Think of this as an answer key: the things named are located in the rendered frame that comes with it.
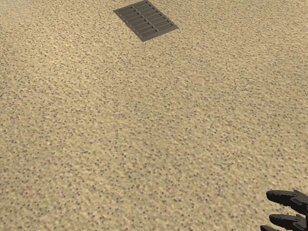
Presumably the robot right hand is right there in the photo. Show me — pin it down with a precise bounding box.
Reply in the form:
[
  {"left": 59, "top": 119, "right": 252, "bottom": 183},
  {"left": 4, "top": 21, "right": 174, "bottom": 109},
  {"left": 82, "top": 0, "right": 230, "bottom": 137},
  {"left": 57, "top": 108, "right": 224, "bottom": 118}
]
[{"left": 260, "top": 190, "right": 308, "bottom": 231}]

